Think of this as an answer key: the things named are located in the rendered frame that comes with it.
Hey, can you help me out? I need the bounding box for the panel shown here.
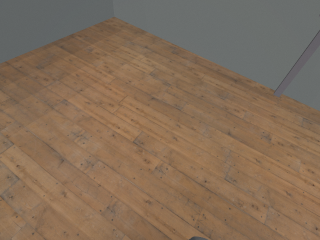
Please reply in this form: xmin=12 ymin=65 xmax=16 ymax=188
xmin=273 ymin=15 xmax=320 ymax=97

